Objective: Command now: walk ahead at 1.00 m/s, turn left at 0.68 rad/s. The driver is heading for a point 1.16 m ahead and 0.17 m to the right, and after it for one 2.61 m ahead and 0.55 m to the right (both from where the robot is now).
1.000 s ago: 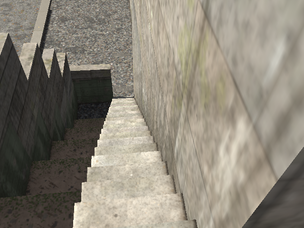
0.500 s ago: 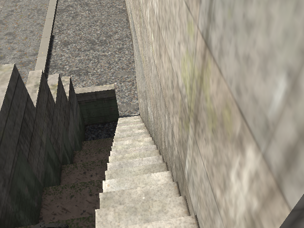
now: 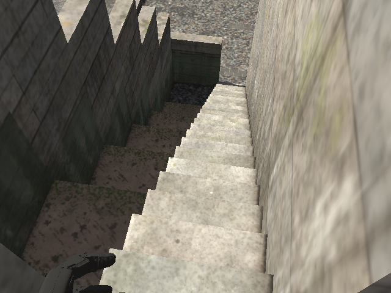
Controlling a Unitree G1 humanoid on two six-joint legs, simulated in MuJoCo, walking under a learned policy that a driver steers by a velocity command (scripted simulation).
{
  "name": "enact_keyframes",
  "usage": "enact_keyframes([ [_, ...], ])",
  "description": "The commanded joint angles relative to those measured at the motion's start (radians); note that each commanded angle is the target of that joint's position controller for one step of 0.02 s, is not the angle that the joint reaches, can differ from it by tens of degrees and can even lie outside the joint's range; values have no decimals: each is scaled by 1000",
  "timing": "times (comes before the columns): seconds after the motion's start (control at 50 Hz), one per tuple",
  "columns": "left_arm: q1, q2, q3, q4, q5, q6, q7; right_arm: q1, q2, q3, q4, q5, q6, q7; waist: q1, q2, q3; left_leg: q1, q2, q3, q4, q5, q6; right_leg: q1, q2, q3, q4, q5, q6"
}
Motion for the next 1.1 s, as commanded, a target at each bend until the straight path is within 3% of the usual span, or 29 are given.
enact_keyframes([
  [0.02,382,261,92,76,-13,-88,80,-368,83,46,-262,74,-13,111,264,-436,-318,-432,-123,51,587,-8,121,431,-423,658,-484,-727,122],
  [0.04,172,250,68,56,-8,-89,103,-385,104,60,-275,50,2,136,140,-352,-162,-531,-168,56,678,201,109,320,-394,550,-480,-523,227],
  [0.08,92,195,57,39,7,-112,117,-134,65,63,-198,30,6,150,-6,-246,-238,-323,-146,119,659,294,82,281,-282,328,-400,-240,217],
  [0.18,216,152,41,89,7,-135,93,-175,-1,61,-229,22,52,142,36,-89,-130,-127,-178,203,582,241,55,189,-211,163,-407,-67,65],
  [0.2,235,76,-11,71,89,-279,-2,-221,-7,90,-216,110,15,156,118,-218,8,-540,-178,106,565,196,-108,457,-390,361,-295,637,-123],
  [0.22,432,112,11,160,113,-319,-14,-173,-5,98,-197,134,5,151,152,-140,-194,-582,-135,59,637,168,-163,683,-460,333,-215,959,-136],
  [0.24,666,286,124,276,-140,-216,78,-194,-12,58,-150,67,65,157,142,208,-151,-477,-187,128,760,83,-25,668,-381,255,-45,1117,-2],
  [0.28,521,305,120,231,-93,-139,97,-148,43,95,-180,59,122,144,79,15,-237,-321,-153,129,797,121,18,428,-368,309,-174,439,-64],
  [0.32,229,252,87,171,-16,-138,94,-120,-16,73,-198,79,142,157,-16,-263,-99,-182,-167,146,827,223,-9,79,-293,344,-345,-179,-137],
  [0.4,257,277,99,233,-9,-167,86,-82,9,84,-152,30,121,149,12,-321,-20,-131,-130,296,625,192,-44,53,-237,347,-399,-265,-113],
  [0.42,266,285,112,259,65,-116,93,-122,29,100,-164,-77,128,145,43,-321,-67,-23,-92,377,484,144,-33,42,-244,305,-416,-261,-124],
  [0.44,173,232,77,105,61,-247,77,20,67,142,-100,131,96,173,101,-347,-89,98,-130,460,586,122,-66,-202,-241,211,-530,-273,-127],
  [0.46,124,255,87,111,61,-279,94,67,21,114,-55,153,87,167,75,-382,-104,250,-120,450,542,90,-56,-256,-248,239,-538,-250,-84],
  [0.5,109,273,88,104,48,-282,103,86,20,111,-20,96,86,144,85,-307,-130,329,-68,401,145,63,8,-170,-282,253,-517,-154,-52],
  [0.54,152,247,79,111,43,-226,104,108,36,114,27,107,74,127,112,-192,-163,445,-62,398,-273,112,112,-76,-254,273,-342,-183,-91],
  [0.58,253,39,5,83,82,-178,92,75,-53,84,19,82,24,148,195,38,-221,628,67,303,-222,719,417,-358,37,18,74,-256,-58],
  [0.6,301,91,58,157,63,-115,108,47,-15,109,-92,29,23,128,102,-136,-91,546,258,120,-240,908,209,-436,110,-67,375,-363,-74],
  [0.62,208,37,35,89,34,-88,117,30,-83,94,-104,5,30,110,85,88,-114,326,359,-10,-389,729,201,-411,-5,-15,420,-288,-79],
  [0.64,189,56,18,49,64,-164,42,-86,-26,114,-44,22,-26,148,172,337,33,202,346,-125,-486,218,404,-656,31,145,686,-113,21],
  [0.66,203,173,68,124,65,-194,44,-304,53,138,-155,44,-83,167,194,152,1,139,268,-14,-497,-35,356,-576,42,177,875,-3,29],
  [0.7,220,226,86,154,72,-216,36,-491,9,134,-238,34,-156,163,209,-9,-71,131,227,162,-495,29,293,-465,51,162,1009,116,46],
  [0.72,115,149,74,92,19,-126,17,-347,-107,91,-184,32,-104,119,188,-63,-105,235,249,193,-492,-163,101,-509,-15,108,798,239,-26],
  [0.76,80,125,69,85,6,-55,3,-197,-61,98,-176,41,-57,72,95,15,-104,404,222,235,-505,-123,10,-560,40,79,721,281,-33],
  [0.9,15,121,66,58,34,-40,-47,-41,-6,102,-182,30,-82,51,14,76,-28,689,277,380,-548,-64,87,-618,-9,4,575,183,-44],
  [0.92,204,190,99,140,56,-11,2,-217,92,129,-277,24,-33,109,44,146,-15,531,147,618,-565,-86,195,-350,11,-126,325,16,-36],
  [0.94,107,-67,7,66,90,-156,-115,-358,49,115,-263,86,1,127,165,95,38,292,73,653,-418,714,343,-99,-44,-227,319,-192,-34],
  [0.96,-73,-42,-1,-4,60,-191,-136,-315,-52,84,-234,60,-55,108,91,-18,-84,434,203,655,-403,1070,363,-128,-27,-259,272,-171,-24],
  [1.0,72,26,-4,20,-16,-196,-142,-192,-112,59,-210,-45,-111,83,68,4,-118,607,367,603,-375,1046,328,-191,-101,-120,216,7,-17],
  [1.1,52,99,29,17,24,-213,-84,-283,-40,68,-171,40,-109,92,105,28,-135,536,281,627,-320,638,340,-40,-20,-139,24,9,-104],
])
